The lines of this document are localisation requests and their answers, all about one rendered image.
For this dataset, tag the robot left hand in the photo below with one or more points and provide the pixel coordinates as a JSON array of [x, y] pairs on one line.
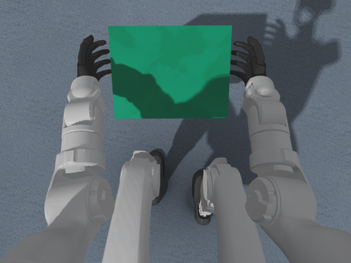
[[86, 59]]

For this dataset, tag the left robot forearm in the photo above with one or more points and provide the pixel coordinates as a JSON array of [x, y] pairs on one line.
[[82, 134]]

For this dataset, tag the left robot upper arm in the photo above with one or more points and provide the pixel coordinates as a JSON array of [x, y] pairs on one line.
[[75, 211]]

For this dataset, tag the robot right hand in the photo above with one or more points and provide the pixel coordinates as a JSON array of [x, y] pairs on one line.
[[255, 60]]

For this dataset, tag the right robot forearm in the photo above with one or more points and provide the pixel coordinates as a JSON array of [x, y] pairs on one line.
[[269, 133]]

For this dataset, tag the right robot upper arm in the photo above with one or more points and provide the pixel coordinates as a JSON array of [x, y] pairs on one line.
[[286, 210]]

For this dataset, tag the carton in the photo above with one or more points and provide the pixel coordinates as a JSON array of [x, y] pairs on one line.
[[170, 71]]

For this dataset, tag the robot left shin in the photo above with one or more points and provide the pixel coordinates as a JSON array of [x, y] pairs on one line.
[[136, 154]]

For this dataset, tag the robot left thigh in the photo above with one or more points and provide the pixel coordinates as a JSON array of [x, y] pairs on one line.
[[128, 240]]

